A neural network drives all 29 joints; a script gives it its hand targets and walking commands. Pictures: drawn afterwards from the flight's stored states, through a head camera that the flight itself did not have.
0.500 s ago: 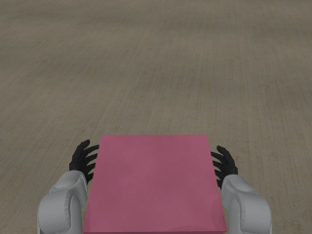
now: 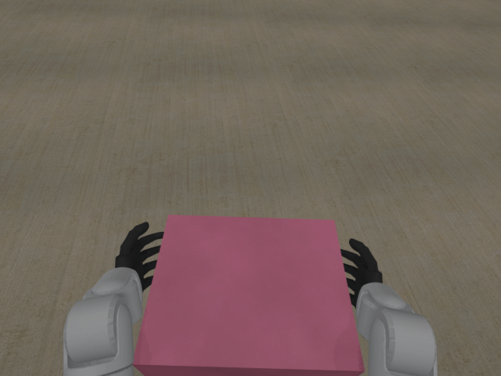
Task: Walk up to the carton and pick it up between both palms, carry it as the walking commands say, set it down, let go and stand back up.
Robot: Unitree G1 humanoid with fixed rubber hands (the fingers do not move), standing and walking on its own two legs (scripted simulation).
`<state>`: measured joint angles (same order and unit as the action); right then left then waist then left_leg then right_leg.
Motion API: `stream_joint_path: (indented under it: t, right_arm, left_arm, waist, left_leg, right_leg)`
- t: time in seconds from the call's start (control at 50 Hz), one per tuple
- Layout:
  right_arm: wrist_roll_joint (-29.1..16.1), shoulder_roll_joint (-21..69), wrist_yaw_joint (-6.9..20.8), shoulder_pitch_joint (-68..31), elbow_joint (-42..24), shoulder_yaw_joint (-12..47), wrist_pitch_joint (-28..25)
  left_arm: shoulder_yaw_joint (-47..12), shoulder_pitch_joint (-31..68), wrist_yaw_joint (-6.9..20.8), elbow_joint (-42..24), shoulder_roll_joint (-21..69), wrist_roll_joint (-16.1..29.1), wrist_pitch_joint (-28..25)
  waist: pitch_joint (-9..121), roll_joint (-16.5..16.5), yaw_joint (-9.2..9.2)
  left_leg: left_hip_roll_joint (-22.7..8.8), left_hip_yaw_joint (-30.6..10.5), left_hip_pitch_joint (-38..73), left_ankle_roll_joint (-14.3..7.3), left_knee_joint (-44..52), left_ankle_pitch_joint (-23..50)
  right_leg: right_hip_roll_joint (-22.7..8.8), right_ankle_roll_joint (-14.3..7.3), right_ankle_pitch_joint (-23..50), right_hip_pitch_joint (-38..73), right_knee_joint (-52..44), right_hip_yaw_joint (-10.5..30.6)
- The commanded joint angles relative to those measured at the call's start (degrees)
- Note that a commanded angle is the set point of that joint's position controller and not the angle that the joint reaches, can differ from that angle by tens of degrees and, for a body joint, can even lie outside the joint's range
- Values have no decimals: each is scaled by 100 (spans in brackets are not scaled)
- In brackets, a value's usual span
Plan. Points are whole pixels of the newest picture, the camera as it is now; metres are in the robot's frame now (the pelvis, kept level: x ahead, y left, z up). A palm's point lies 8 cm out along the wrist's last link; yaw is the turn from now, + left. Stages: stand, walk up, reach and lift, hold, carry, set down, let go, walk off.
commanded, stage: carry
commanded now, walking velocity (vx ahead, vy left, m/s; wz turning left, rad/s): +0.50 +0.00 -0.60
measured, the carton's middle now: (248, 315) +0.24 +0.00 -0.02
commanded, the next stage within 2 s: none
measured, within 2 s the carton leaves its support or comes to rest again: neither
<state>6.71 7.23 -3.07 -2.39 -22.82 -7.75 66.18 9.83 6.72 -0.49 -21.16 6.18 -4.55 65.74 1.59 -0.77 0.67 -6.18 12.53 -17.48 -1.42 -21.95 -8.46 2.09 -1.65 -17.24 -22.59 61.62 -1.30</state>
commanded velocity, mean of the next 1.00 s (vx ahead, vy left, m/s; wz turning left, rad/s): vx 0.50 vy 0.00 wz -0.60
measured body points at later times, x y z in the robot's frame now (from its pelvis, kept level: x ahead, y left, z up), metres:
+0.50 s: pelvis +0.34 -0.07 -0.03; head +0.37 -0.07 +0.42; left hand +0.64 +0.05 +0.03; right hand +0.57 -0.28 +0.02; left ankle +0.16 +0.10 -0.62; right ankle +0.38 -0.12 -0.75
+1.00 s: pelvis +0.69 -0.12 -0.02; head +0.72 -0.11 +0.43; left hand +1.02 -0.13 +0.04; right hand +0.81 -0.40 +0.04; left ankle +0.80 -0.06 -0.75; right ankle +0.47 -0.11 -0.65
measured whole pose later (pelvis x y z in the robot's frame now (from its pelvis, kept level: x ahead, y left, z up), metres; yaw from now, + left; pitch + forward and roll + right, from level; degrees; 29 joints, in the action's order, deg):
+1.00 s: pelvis +0.69 -0.12 -0.02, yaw -34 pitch +4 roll +0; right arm 6.8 7.2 -3.7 -3.3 -20.5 -6.7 67.3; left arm 9.7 5.7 -1.3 -20.8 4.7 -4.0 66.5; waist 3.6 -2.0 1.6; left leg -5.6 11.9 -23.2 -1.6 -29.4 -8.9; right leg 2.8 -2.4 -23.3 -14.8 61.3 2.1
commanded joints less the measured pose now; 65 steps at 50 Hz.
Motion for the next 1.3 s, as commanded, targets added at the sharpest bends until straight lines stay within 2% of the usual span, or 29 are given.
stream_joint_path:
  t: [0.0,0.12,0.16,0.26,0.3,0.34,0.36,0.38,0.4,0.42,0.44,0.46,0.52,0.6,0.7,0.74,0.8,0.84,0.86,0.88,0.9,0.92,0.98,1.04,1.08,1.1,1.14,1.24,1.28]
  right_arm:
    - [-2377,4343,1449,-2804,-888,4302,-107]
    - [-2111,3838,1470,-2043,-232,3902,-20]
    - [-2087,3607,1476,-2099,-405,3935,-10]
    - [-2178,3696,1488,-2518,-611,3980,46]
    - [-2174,3635,1446,-2500,-691,3996,44]
    - [-2055,3654,1411,-2226,-332,3984,56]
    - [-2103,3781,1424,-2664,-538,4148,-37]
    - [-2005,4036,1376,-2635,-513,4227,-67]
    - [-1893,3927,1333,-2216,-306,4199,-62]
    - [-2002,4118,1289,-2047,-186,4166,-99]
    - [-1915,4262,1291,-1989,-180,4073,-188]
    - [-1922,4546,1297,-1977,-152,4195,-254]
    - [-2057,4669,1175,-2304,-574,4449,-390]
    - [-2100,4506,1076,-2017,-848,4559,-382]
    - [-2156,3988,1147,-1789,-780,4500,-188]
    - [-2176,3872,1124,-2027,-1053,4521,-129]
    - [-2139,3747,1186,-2223,-817,4322,82]
    - [-2117,3555,1246,-1911,-535,4223,207]
    - [-2134,3703,1263,-2115,-539,4191,200]
    - [-2118,3679,1252,-1977,-409,4138,197]
    - [-2231,3559,1226,-2207,-218,4091,147]
    - [-2204,3836,1235,-2428,-396,4058,63]
    - [-2336,4414,1300,-2818,-845,4264,-4]
    - [-2367,4192,1367,-2636,-829,4208,-34]
    - [-2319,4055,1354,-2297,-535,4205,8]
    - [-2229,3845,1369,-2094,-485,4074,16]
    - [-2195,3917,1445,-2012,-184,4035,71]
    - [-2241,3706,1453,-2532,-315,3946,71]
    - [-2184,3685,1447,-2730,-290,3959,57]
  left_arm:
    - [-4509,2261,999,-546,4807,1908,-69]
    - [-4485,1957,848,-336,4545,1797,55]
    - [-4417,1830,884,-249,4520,1808,79]
    - [-4359,2272,908,-518,4460,1851,111]
    - [-4230,1874,919,-173,4444,1807,128]
    - [-4135,1885,935,-8,4422,1802,108]
    - [-4171,2024,960,-142,4580,1824,60]
    - [-4160,1884,1027,-51,4583,1894,62]
    - [-4179,1708,1104,-28,4678,2034,0]
    - [-4166,1525,1163,-219,4513,2078,-8]
    - [-4393,1886,1168,-443,4798,2245,-15]
    - [-4491,2173,1136,-629,4870,2279,-96]
    - [-4693,1940,1155,-668,5093,2353,-215]
    - [-4654,1458,1124,-848,4752,2299,-238]
    - [-4440,1275,1045,-760,4285,1952,-88]
    - [-4327,1067,1038,-631,4182,1926,-38]
    - [-4236,1431,995,-369,4275,1818,124]
    - [-4228,1478,992,-458,4138,1764,182]
    - [-4230,1740,989,-418,4202,1800,209]
    - [-4287,1748,977,-494,4071,1892,248]
    - [-4518,1881,981,-509,4237,2059,335]
    - [-4680,2357,1016,-516,4516,2095,334]
    - [-4631,2629,1088,-767,4718,2193,-3]
    - [-4495,2159,956,-499,4691,1973,-26]
    - [-4493,1849,905,-461,4578,1965,-3]
    - [-4484,1713,868,-330,4515,1882,37]
    - [-4451,1839,859,-257,4488,1840,84]
    - [-4446,2115,890,-24,4493,1816,138]
    - [-4365,2315,894,-85,4553,1784,135]
  waist:
    - [1801,1000,-86]
    - [897,1328,-16]
    - [598,1085,12]
    - [384,1253,-63]
    - [556,1270,-107]
    - [1427,1419,-246]
    - [1627,635,-361]
    - [1774,-620,-72]
    - [2226,-1400,-187]
    - [2309,-725,-194]
    - [2225,-100,-186]
    - [2232,-59,-184]
    - [2172,-111,-60]
    - [1974,-420,-76]
    - [1238,-471,-89]
    - [815,-834,-87]
    - [282,-921,4]
    - [796,-923,135]
    - [1203,-455,378]
    - [1602,190,398]
    - [2231,2687,147]
    - [2300,2700,80]
    - [1672,414,55]
    - [1528,1017,-75]
    - [1481,924,-19]
    - [1285,1217,-31]
    - [966,949,-4]
    - [137,1275,-23]
    - [-89,1131,-48]
  left_leg:
    - [-1388,-1181,2425,115,1161,579]
    - [-1207,141,2507,70,1181,1744]
    - [-1158,328,2333,64,1086,2167]
    - [-1209,941,2480,198,885,3387]
    - [-1197,1119,2563,318,75,5185]
    - [-976,1212,2602,450,-1893,5628]
    - [-702,1112,1673,540,-3396,4186]
    - [-274,711,-479,718,-4661,-746]
    - [257,-200,-1964,756,-6169,-2553]
    - [326,-911,-2224,702,-6439,-2407]
    - [220,-1201,-2358,595,-6184,-2154]
    - [9,-1288,-2378,592,-5591,-1718]
    - [-79,-1211,-1799,505,-4288,-1204]
    - [-59,-836,-2253,620,-3529,-907]
    - [65,-736,-2402,632,-2620,-260]
    - [186,-655,-2340,629,-2014,-146]
    - [296,-568,-948,469,-1013,420]
    - [542,-258,563,514,-760,446]
    - [336,-277,1816,598,-306,671]
    - [-71,-760,2818,560,-391,-526]
    - [-2238,-4209,3537,-398,692,-540]
    - [-2403,-4620,2741,-478,1189,-181]
    - [-1759,-2343,2221,-179,913,1558]
    - [-1449,-1158,2286,-6,1051,1013]
    - [-1430,-846,2645,-67,1225,503]
    - [-1414,-542,2523,-62,1308,623]
    - [-1440,-226,2392,-136,1432,572]
    - [-1126,695,2149,100,1270,1577]
    - [-1001,966,1917,200,1213,2621]
  right_leg:
    - [-497,88,592,-1048,41,192]
    - [-472,365,1267,-1954,-943,-390]
    - [-358,318,1548,-1957,-1283,-646]
    - [-163,27,2037,-1178,-2660,-1036]
    - [317,-67,1963,-296,-2915,-1504]
    - [631,-272,2038,1130,-3535,-1477]
    - [599,-415,2108,2097,-3852,-1121]
    - [-1080,-1038,3471,3761,-3116,1199]
    - [-2057,-1882,3383,4421,-3703,3360]
    - [-1986,-1754,4436,4467,-3996,3433]
    - [-1767,-1552,5088,4254,-3756,2892]
    - [-1632,-1293,5465,3945,-3659,2247]
    - [-1412,-1001,4171,2992,-4327,1669]
    - [-1196,-999,4892,3255,-4586,1205]
    - [-943,-923,3874,2856,-4964,1134]
    - [-813,-831,4189,2849,-4977,1185]
    - [-826,-472,4104,1856,-5007,1140]
    - [-700,-251,4846,1674,-3920,946]
    - [-456,14,4193,1096,-2717,635]
    - [-82,25,3283,50,-1452,486]
    - [658,188,547,-1381,399,65]
    - [64,-26,-1170,-897,828,550]
    - [-547,-74,-156,-963,684,393]
    - [-607,77,296,-1187,123,203]
    - [-561,251,451,-1650,-403,-40]
    - [-568,298,733,-1740,-541,-87]
    - [-586,408,1121,-1904,-859,-279]
    - [-381,314,1922,-1813,-1893,-822]
    - [-85,150,2086,-1396,-2557,-1224]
